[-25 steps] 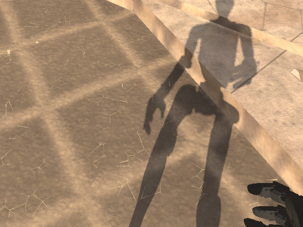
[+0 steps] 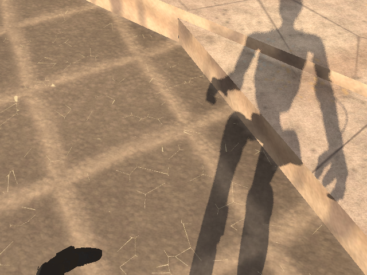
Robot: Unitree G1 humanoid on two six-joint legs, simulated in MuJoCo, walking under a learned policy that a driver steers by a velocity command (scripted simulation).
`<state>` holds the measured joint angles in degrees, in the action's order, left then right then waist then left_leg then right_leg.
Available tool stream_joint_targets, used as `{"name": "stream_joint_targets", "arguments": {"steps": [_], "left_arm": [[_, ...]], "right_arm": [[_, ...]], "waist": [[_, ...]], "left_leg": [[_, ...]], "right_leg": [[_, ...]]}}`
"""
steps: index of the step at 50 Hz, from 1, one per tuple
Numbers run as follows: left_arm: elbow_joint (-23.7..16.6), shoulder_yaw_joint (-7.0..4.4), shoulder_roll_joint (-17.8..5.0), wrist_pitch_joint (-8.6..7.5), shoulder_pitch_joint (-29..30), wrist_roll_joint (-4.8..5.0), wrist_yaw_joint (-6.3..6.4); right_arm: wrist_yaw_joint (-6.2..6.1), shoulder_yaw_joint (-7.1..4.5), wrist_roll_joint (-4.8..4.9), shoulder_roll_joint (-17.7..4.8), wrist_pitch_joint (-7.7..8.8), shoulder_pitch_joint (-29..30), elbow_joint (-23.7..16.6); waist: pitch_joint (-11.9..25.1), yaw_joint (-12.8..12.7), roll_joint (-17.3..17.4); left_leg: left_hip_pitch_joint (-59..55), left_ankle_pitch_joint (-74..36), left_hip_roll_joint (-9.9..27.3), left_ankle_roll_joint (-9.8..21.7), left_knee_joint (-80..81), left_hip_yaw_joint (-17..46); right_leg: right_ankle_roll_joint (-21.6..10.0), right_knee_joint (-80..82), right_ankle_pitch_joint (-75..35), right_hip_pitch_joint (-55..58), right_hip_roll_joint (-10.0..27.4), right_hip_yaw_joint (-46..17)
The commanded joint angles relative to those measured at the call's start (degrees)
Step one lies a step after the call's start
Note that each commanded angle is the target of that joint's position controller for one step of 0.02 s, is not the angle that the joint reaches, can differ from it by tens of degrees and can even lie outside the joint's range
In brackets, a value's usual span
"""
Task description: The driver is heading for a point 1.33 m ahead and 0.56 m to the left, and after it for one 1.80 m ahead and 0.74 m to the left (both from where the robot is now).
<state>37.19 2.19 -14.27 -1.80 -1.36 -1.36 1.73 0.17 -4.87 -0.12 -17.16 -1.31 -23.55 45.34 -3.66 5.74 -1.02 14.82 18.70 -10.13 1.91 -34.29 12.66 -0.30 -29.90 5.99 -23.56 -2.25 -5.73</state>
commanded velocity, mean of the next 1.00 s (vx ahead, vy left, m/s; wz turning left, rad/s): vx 0.11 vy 0.00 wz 0.75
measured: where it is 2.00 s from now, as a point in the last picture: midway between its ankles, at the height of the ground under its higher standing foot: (89, 213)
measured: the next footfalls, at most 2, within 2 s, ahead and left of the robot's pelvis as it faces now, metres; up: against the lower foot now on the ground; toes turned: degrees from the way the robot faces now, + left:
left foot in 0.40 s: +0.01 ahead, +0.12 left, +0.00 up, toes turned +26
right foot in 0.88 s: +0.14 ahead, -0.01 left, +0.00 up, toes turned +51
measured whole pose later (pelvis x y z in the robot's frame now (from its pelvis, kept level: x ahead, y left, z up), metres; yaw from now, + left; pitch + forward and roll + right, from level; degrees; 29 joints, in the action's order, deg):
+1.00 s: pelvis +0.07 +0.04 +0.02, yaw +43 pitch +1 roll +1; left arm 44.4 -1.9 -15.7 -0.6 -20.1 -0.7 -0.9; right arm 1.6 -2.2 -3.0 -17.1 -0.5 -11.5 39.5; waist 1.1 -2.2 2.4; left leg 25.0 18.5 -5.3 0.6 -51.4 5.1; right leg -3.9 -24.8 14.5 -11.0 -4.2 -6.6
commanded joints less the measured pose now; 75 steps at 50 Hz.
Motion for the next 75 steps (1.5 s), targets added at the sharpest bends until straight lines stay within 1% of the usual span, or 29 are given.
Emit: {"name": "stream_joint_targets", "arguments": {"steps": [1,2,4,7,15,18,19,20,21,22,24,27,34,39,41,43,44,45,46,48,51,58,61,63,64,65,66,68,75], "left_arm": [[-2.2,-4.23,-13.2,0.22,-9.0,0.20,1.31],[-2.5,-4.17,-10.5,1.02,-8.3,0.91,1.22],[-3.4,-3.02,-5.8,1.54,-4.3,0.29,1.37],[-3.0,-3.78,-6.5,1.37,-4.4,-0.51,1.34],[-2.0,-6.68,-10.8,1.21,-8.4,-1.24,-0.43],[-1.9,-7.72,-12.6,1.58,-9.8,-0.35,-1.41],[-1.7,-7.93,-12.5,1.88,-10.4,0.13,-1.62],[-1.0,-8.00,-11.4,2.34,-13.0,0.11,-1.94],[-5.2,-6.57,-6.3,3.16,-13.3,0.14,-2.06],[-7.1,-6.62,-9.0,4.19,-4.7,-1.10,-0.93],[-5.5,-6.66,-8.8,4.06,-7.2,0.44,-0.67],[-2.5,-7.22,-10.2,3.56,-10.9,-0.94,-0.90],[-3.6,-6.02,-8.4,3.72,-5.8,-0.05,-0.91],[-2.6,-5.59,-8.5,3.16,-7.0,0.97,-0.54],[-1.7,-5.43,-8.3,2.77,-9.6,0.70,-0.92],[1.0,-5.21,-6.9,2.15,-15.4,0.12,-0.69],[2.0,-5.48,-9.3,1.30,-19.6,-0.70,-0.24],[3.0,-7.10,-16.7,0.72,-21.2,-1.29,-0.60],[3.7,-7.59,-16.0,0.78,-18.2,-0.69,-1.45],[3.1,-6.73,-11.7,0.26,-14.7,0.96,-2.96],[5.0,-6.80,-10.9,-0.71,-18.2,1.38,-2.99],[6.5,-8.99,-12.6,-0.49,-23.1,1.13,-2.77],[5.3,-9.48,-12.7,-0.36,-18.5,1.06,-2.97],[4.4,-8.69,-9.5,-1.76,-16.0,1.94,-3.09],[1.3,-6.85,-3.7,-2.78,-16.0,4.20,-2.95],[1.1,-6.50,-6.0,-1.79,-15.5,2.95,-2.25],[1.8,-6.97,-7.9,-1.04,-13.1,1.33,-2.46],[2.5,-7.17,-7.5,-0.25,-12.3,-0.32,-4.40],[-3.2,-5.58,-5.4,1.71,-0.3,-0.45,-7.40]], "right_arm": [[-0.96,-1.37,0.46,-5.0,-0.26,-5.2,-6.6],[-1.02,-1.79,-1.47,-7.7,-0.95,-4.2,-5.5],[0.01,-2.24,-1.34,-7.5,-2.12,0.8,-5.2],[1.45,-1.69,-0.35,-6.1,-3.34,3.0,-6.6],[3.80,-0.22,0.41,-4.7,-4.29,13.1,-12.3],[3.96,-0.56,0.54,-5.6,-4.12,13.7,-13.4],[3.63,-0.81,0.18,-6.0,-3.76,11.3,-12.5],[2.75,-1.57,-0.59,-8.7,-3.08,7.6,-11.0],[1.76,-3.66,-0.84,-19.1,-2.55,6.9,-12.8],[1.14,-4.54,-1.28,-18.9,-2.46,4.1,-13.2],[0.19,-3.01,-1.16,-14.3,-2.73,11.2,-13.1],[0.09,-1.83,-0.19,-10.7,-2.58,15.1,-14.0],[0.39,-2.82,-0.66,-12.5,-2.21,8.8,-12.0],[0.44,-2.14,-1.17,-11.4,-1.99,9.7,-11.1],[0.85,-1.95,-1.43,-10.9,-2.00,9.9,-10.8],[0.63,-0.39,-1.65,-7.1,-1.53,11.7,-10.2],[0.23,0.87,-1.87,-3.1,-0.74,11.8,-10.3],[0.13,1.15,-1.31,-3.1,0.16,15.1,-12.6],[-0.01,0.45,-2.63,-7.0,1.02,16.5,-13.0],[1.09,0.28,-2.91,-8.8,2.38,15.8,-11.0],[2.22,1.41,-3.34,-5.7,3.04,17.0,-10.7],[1.56,3.23,-1.28,-3.1,3.89,28.2,-14.6],[0.10,3.01,-0.07,-3.6,4.94,22.3,-13.2],[-2.15,0.65,-1.34,-10.4,5.94,7.7,-9.9],[-2.80,-1.26,-3.44,-17.2,5.72,-0.5,-9.2],[-2.74,-1.44,-3.72,-16.1,5.13,2.7,-8.5],[-2.33,0.07,-3.62,-10.4,5.20,6.0,-9.8],[-1.77,1.50,-3.08,-6.0,5.73,6.9,-8.9],[-0.22,2.24,-1.74,-3.2,8.21,1.8,-3.0]], "waist": [[14.8,-3.6,-13.3],[12.2,-3.4,-8.8],[6.4,-3.0,-4.4],[6.5,-3.1,-7.5],[7.9,-6.2,-10.0],[8.1,-5.7,-9.5],[8.4,-4.2,-6.8],[6.9,-2.8,2.4],[4.2,-4.5,22.7],[4.6,1.1,13.0],[1.7,-4.3,9.8],[5.8,-6.1,9.4],[6.3,-2.9,8.2],[7.8,-3.5,9.1],[9.6,-4.6,8.4],[5.3,-9.3,5.4],[4.4,-11.2,-4.1],[1.3,-11.3,-10.9],[-3.7,-8.3,-5.7],[-2.8,-6.2,-3.9],[0.2,-7.2,-7.6],[0.4,-11.0,-8.1],[2.1,-6.6,-6.0],[8.8,1.2,1.8],[18.4,4.5,17.1],[15.9,1.2,14.3],[10.2,-0.1,7.3],[5.7,-2.0,5.5],[-2.9,-3.7,6.9]], "left_leg": [[14.4,23.2,-0.8,-1.8,-22.0,-6.2],[16.8,18.9,4.3,-2.5,-29.6,-8.4],[16.1,10.9,7.3,-4.2,-32.8,-8.7],[14.6,6.3,8.5,-5.8,-34.9,-11.4],[5.2,5.9,11.1,-3.4,-13.1,-16.3],[-0.5,3.3,9.8,-1.5,-2.4,-18.8],[-5.7,-0.4,8.6,-0.5,4.0,-18.4],[-11.6,-4.0,11.9,1.0,12.7,-9.6],[-13.8,-20.2,30.8,7.7,16.8,19.1],[-9.7,-26.7,31.0,13.4,16.0,19.3],[-5.5,-19.2,23.2,10.9,15.9,9.4],[-5.4,-25.8,17.7,9.4,13.7,5.6],[-9.8,-21.3,17.2,10.9,11.9,16.2],[-6.3,-32.4,16.5,9.6,9.3,17.4],[-0.9,-1.9,14.4,9.4,12.5,19.8],[13.3,23.6,11.0,6.7,11.5,17.3],[19.9,24.5,5.9,4.0,-3.1,9.4],[28.2,15.0,-2.4,2.2,-16.1,-0.6],[30.5,7.6,3.6,1.4,-20.1,-0.9],[26.1,-1.0,8.5,-1.5,-19.5,-6.1],[19.7,-5.0,8.7,-4.1,-17.4,-9.6],[14.3,-1.8,6.4,-6.1,1.3,-11.2],[-5.2,-7.1,6.3,-4.3,11.4,-10.8],[-31.4,-1.6,15.6,-1.0,12.9,-3.5],[-43.2,23.0,32.9,3.2,19.6,19.6],[-34.8,29.4,36.7,5.3,20.7,28.3],[-28.5,26.0,33.9,4.7,20.0,22.2],[-21.8,13.0,28.3,3.1,22.3,8.5],[-15.4,-14.9,24.0,1.9,27.4,-13.5]], "right_leg": [[-12.4,10.1,-19.3,23.8,29.0,-27.1],[-14.0,11.1,-15.8,21.4,27.8,-25.6],[-11.4,12.7,-10.3,14.9,19.8,-12.2],[-10.9,12.1,-17.5,13.0,16.1,-1.4],[-9.4,10.5,-7.6,12.6,19.8,8.3],[-6.2,5.2,-4.2,11.7,21.2,11.3],[-3.2,0.3,-0.3,8.4,20.3,13.7],[1.1,-9.8,8.5,0.7,17.1,17.1],[6.5,-24.7,33.5,-17.1,7.1,19.1],[5.9,-32.0,31.9,-18.5,5.5,6.9],[4.6,-32.0,19.5,-16.4,6.6,3.4],[4.1,-33.4,13.4,-11.7,4.6,4.1],[3.1,-20.8,14.9,-12.2,1.1,1.0],[1.1,-13.4,15.9,-1.1,-0.5,1.9],[-0.1,-7.2,17.5,8.0,-1.3,2.6],[-2.4,4.2,15.2,23.0,0.4,3.5],[-4.4,12.5,29.1,27.0,9.7,-10.0],[-9.5,23.4,46.9,24.3,20.4,-35.0],[-12.0,24.7,48.2,18.6,21.5,-40.2],[-10.9,22.5,36.4,16.4,15.7,-30.8],[-10.4,22.3,25.2,14.0,8.9,-21.9],[-12.3,18.6,20.2,13.8,7.4,-23.9],[-10.2,14.7,17.1,3.5,5.9,-23.8],[-6.5,-2.2,16.0,-12.1,0.3,-16.6],[-4.2,-21.3,24.0,-22.8,-5.9,-5.3],[-4.7,-32.7,20.6,-26.4,-0.8,-1.5],[-5.0,-37.4,16.1,-27.0,2.0,-0.4],[-4.2,-38.4,11.1,-25.6,5.2,0.9],[-3.5,-40.5,0.4,-31.6,7.6,4.2]]}}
